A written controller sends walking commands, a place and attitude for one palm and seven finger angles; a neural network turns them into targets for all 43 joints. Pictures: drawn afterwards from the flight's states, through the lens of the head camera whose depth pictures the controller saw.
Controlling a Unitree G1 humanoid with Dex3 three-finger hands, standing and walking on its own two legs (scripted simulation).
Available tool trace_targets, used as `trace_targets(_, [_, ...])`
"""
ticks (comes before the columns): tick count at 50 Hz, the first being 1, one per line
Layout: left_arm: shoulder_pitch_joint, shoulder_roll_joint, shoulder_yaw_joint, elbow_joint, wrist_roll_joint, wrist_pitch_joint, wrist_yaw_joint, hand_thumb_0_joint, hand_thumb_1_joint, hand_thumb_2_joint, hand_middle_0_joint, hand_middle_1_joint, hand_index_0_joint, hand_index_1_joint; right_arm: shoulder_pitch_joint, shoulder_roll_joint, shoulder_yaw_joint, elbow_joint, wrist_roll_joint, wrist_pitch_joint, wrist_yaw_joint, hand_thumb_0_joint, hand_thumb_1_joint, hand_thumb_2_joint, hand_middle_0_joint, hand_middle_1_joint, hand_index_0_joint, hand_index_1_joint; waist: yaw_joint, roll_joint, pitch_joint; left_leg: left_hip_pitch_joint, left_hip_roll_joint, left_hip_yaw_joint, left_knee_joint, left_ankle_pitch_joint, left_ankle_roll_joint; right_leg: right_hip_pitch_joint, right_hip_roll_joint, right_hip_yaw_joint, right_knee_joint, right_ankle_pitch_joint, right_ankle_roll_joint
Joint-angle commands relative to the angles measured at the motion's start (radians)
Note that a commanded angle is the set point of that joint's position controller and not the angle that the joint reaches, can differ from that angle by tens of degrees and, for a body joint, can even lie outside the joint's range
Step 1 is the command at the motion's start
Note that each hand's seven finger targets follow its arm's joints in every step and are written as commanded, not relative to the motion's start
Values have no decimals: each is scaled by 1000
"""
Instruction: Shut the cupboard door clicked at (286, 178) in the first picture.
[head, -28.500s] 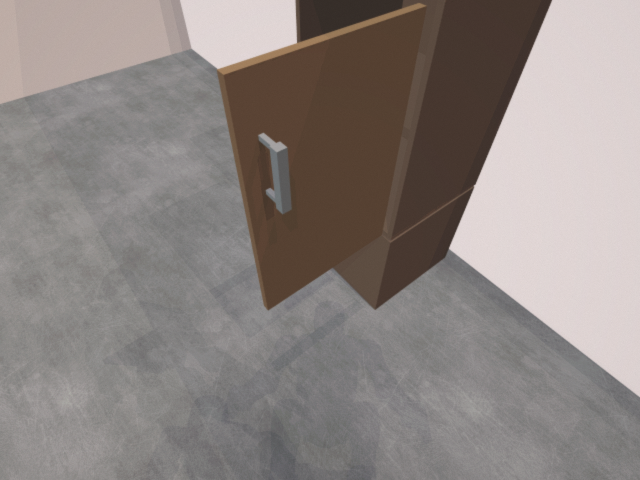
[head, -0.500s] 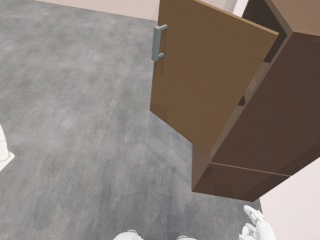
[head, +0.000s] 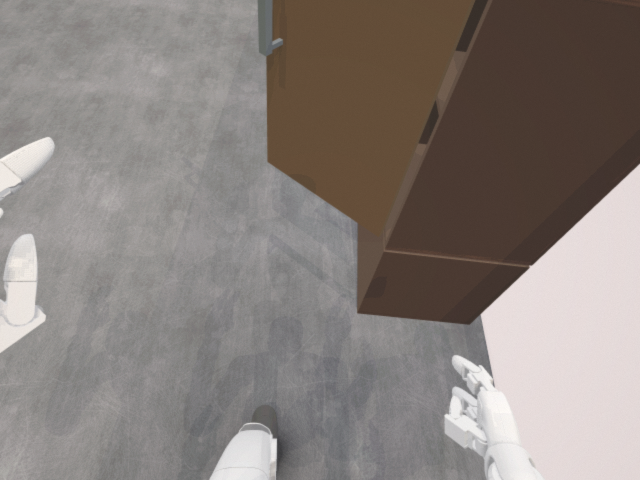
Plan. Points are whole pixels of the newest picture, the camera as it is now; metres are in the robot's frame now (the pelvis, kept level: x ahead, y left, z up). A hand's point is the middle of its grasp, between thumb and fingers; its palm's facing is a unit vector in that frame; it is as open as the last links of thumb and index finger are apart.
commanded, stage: stop stepping back and stand still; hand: left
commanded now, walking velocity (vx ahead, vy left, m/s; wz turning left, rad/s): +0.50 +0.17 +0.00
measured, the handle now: (272, 17) +0.88 +0.14 +0.10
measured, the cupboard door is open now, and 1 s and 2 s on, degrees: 55 55 55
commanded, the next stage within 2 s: let the arm hang, fingers relaxed in 1.22 s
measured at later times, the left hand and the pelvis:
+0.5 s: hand out of the picture +0.13 +0.29 +0.22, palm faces +0.45 -0.74 -0.50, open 7.4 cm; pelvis -0.05 +0.03 +0.01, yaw +2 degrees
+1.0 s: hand out of the picture +0.17 +0.35 +0.22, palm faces +0.46 -0.73 -0.50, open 7.4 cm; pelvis -0.03 +0.08 +0.02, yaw +2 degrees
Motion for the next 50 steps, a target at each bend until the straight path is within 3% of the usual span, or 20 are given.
trace_targets(1, [95,72,192,54,-19,31,88,0,900,900,-200,-300,-200,-300,-12,-140,-66,-105,27,27,-44,0,-900,-900,200,300,200,300,13,-128,-111,127,-32,-104,595,-324,-46,-405,-494,316,-197,75,-159])
trace_targets(3, [-75,31,107,166,15,72,111,0,900,900,-200,-300,-200,-300,-11,-139,-48,-83,11,34,-59,0,-900,-900,200,300,200,300,-4,1,17,76,14,-64,467,-321,-42,-387,-450,274,-200,49,-142])
trace_targets(6, [-359,-65,-87,365,59,97,120,0,900,900,-200,-300,-200,-300,29,-184,-47,-45,13,-1,-74,0,-900,-900,200,300,200,300,-12,-83,125,239,-10,15,251,-323,-13,-437,-375,152,-168,-3,-70])
trace_targets(9, [-423,-119,-208,317,76,106,123,0,900,900,-200,-300,-200,-300,56,-195,-60,-50,22,-16,-79,0,-900,-900,200,300,200,300,13,-182,62,293,-69,72,66,-247,20,-264,-341,155,-88,316,-26])
trace_targets(12, [-310,-7,-95,21,79,64,140,0,900,900,-200,-300,-200,-300,61,-202,-71,-103,22,-32,-84,0,-900,-900,200,300,200,300,19,-75,-162,480,-13,31,-44,203,58,-104,-223,32,205,747,64])
trace_targets(13, [-233,42,-32,-65,77,50,141,0,900,900,-200,-300,-200,-300,88,-181,-61,-109,16,-32,-77,0,-900,-900,200,300,200,300,9,27,-254,579,18,-36,-4,412,90,-166,-172,-21,302,679,72])
trace_targets(14, [-207,39,-22,-174,66,37,132,0,900,900,-200,-300,-200,-300,85,-161,-52,-114,8,-41,-61,0,-900,-900,200,300,200,300,6,123,-306,645,53,-143,-33,548,103,-229,-125,-21,348,334,57])
trace_targets(16, [-170,52,8,-219,58,27,127,0,900,900,-200,-300,-200,-300,56,-159,-51,-95,0,-72,-42,0,-900,-900,200,300,200,300,20,142,-267,551,135,-220,-152,287,94,-243,-107,23,335,-88,43])
trace_targets(20, [-36,79,120,-118,45,32,152,0,900,900,-200,-300,-200,-300,59,-163,-42,-88,-1,-75,-48,0,-900,-900,200,300,200,300,26,331,-199,339,115,-96,-244,-350,61,-120,-102,-36,164,-37,30])
trace_targets(22, [-30,18,85,-7,47,38,146,0,900,900,-200,-300,-200,-300,63,-161,-38,-88,-4,-59,-51,0,-900,-900,200,300,200,300,14,314,-166,188,87,-48,-234,-570,43,-9,-95,-46,76,21,17])
trace_targets(24, [-31,-25,52,138,48,60,139,0,900,900,-200,-300,-200,-300,75,-163,-42,-83,-2,-32,-51,0,-900,-900,200,300,200,300,15,166,-132,63,36,-11,-99,-653,22,27,-134,58,8,-52,-25])
trace_targets(26, [-32,-67,-11,251,47,97,132,0,900,900,-200,-300,-200,-300,75,-154,-47,-90,4,-3,-46,0,-900,-900,200,300,200,300,27,-201,-66,-11,-64,61,317,-507,-16,-127,-373,507,-251,-401,-145])
trace_targets(27, [-83,-70,-38,252,48,100,135,0,900,900,-200,-300,-200,-300,59,-163,-50,-95,7,4,-42,0,-900,-900,200,300,200,300,34,-293,-4,-63,-59,22,483,-473,-20,-167,-461,601,-317,-368,-186])
trace_targets(32, [-343,-106,-150,276,76,82,135,0,900,900,-200,-300,-200,-300,36,-157,-21,-65,1,6,-57,0,-900,-900,200,300,200,300,11,-190,2,145,-12,37,323,-320,-19,-273,-349,191,-197,-2,-123])
trace_targets(35, [-495,-39,-148,34,88,63,151,0,900,900,-200,-300,-200,-300,4,-166,-33,-72,-7,-26,-84,0,-900,-900,200,300,200,300,23,-131,-69,361,-56,104,109,-219,-10,-280,-321,126,-164,13,-97])
trace_targets(37, [-418,-21,-112,-87,85,47,152,0,900,900,-200,-300,-200,-300,29,-167,-45,-83,-8,-52,-86,0,-900,-900,200,300,200,300,24,42,-119,498,-62,81,-25,-172,-7,-279,-272,101,-59,58,-62])
trace_targets(39, [-329,22,-35,-219,85,24,161,0,900,900,-200,-300,-200,-300,36,-197,-57,-112,-6,-64,-81,0,-900,-900,200,300,200,300,39,350,-198,577,117,-170,-145,-64,49,-302,-150,24,186,43,19])
trace_targets(40, [-255,61,12,-208,87,17,165,0,900,900,-200,-300,-200,-300,50,-183,-53,-116,-10,-68,-75,0,-900,-900,200,300,200,300,43,336,-208,551,172,-252,-189,7,73,-295,-120,5,254,-37,34])
trace_targets(44, [-107,15,60,-102,64,14,149,0,900,900,-200,-300,-200,-300,48,-148,-34,-98,-8,-75,-51,0,-900,-900,200,300,200,300,38,304,-173,405,137,-111,-174,7,58,-164,-132,12,139,40,37])
trace_targets(50, [47,-70,27,189,32,63,124,0,900,900,-200,-300,-200,-300,89,-171,-50,-93,17,-39,-38,0,-900,-900,200,300,200,300,19,-3,-218,316,48,-2,-80,-50,-14,-20,-173,92,4,404,18])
